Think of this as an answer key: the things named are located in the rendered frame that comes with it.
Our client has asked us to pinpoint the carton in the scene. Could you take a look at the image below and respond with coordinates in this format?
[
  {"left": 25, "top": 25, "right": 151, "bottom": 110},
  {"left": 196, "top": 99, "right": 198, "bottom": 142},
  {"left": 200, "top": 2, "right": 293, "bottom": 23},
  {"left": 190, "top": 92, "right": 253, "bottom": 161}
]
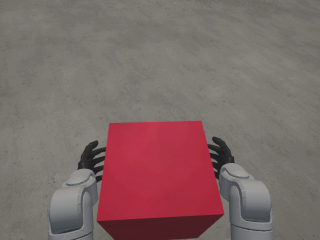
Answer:
[{"left": 96, "top": 121, "right": 225, "bottom": 240}]

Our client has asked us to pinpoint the right robot forearm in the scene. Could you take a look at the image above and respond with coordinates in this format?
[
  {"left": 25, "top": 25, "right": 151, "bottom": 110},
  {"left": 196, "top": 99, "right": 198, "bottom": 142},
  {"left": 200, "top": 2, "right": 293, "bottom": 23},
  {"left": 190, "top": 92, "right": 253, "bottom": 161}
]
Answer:
[{"left": 218, "top": 163, "right": 274, "bottom": 240}]

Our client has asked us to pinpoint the left robot forearm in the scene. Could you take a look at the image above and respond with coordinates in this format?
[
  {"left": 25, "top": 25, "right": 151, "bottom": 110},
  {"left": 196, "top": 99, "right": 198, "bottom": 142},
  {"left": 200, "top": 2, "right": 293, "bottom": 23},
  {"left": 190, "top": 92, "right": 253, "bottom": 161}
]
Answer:
[{"left": 48, "top": 168, "right": 99, "bottom": 240}]

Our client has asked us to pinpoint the right robot hand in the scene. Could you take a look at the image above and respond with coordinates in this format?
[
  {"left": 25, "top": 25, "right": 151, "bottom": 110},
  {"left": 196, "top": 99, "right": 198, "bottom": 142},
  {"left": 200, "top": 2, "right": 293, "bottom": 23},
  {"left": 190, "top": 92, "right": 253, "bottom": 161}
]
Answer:
[{"left": 207, "top": 136, "right": 235, "bottom": 180}]

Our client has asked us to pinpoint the left robot hand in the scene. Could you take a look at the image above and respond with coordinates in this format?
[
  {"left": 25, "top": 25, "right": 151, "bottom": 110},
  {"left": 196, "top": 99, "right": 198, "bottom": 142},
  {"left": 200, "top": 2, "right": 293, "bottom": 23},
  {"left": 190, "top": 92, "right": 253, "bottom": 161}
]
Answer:
[{"left": 77, "top": 140, "right": 106, "bottom": 183}]

